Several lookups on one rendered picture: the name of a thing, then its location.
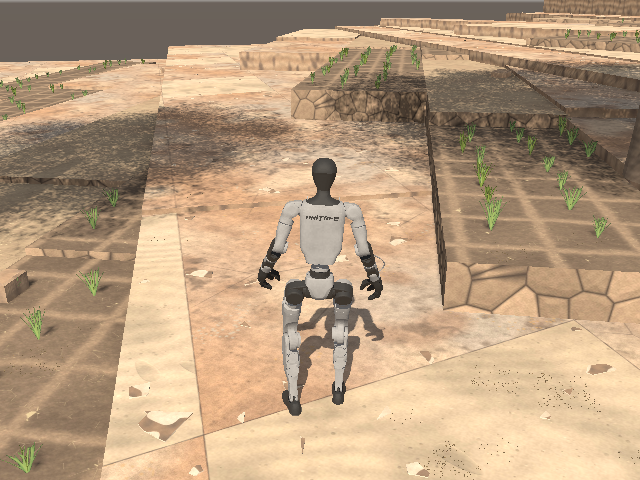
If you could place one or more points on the left robot upper arm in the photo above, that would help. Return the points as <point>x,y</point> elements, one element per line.
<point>290,210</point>

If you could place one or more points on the right robot forearm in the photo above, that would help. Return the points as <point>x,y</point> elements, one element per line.
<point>370,265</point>

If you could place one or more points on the robot right hand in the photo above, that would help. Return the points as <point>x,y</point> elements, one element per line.
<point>377,285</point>

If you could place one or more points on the left robot forearm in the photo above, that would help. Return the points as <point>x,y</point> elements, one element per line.
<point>270,259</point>

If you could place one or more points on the robot left hand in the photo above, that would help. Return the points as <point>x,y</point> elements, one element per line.
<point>262,276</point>

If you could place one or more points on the right robot upper arm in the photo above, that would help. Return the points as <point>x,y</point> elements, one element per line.
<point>354,213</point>

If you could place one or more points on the humanoid robot head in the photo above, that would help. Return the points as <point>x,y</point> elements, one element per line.
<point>324,172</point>

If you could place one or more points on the robot right thigh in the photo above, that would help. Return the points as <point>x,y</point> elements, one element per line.
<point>342,301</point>

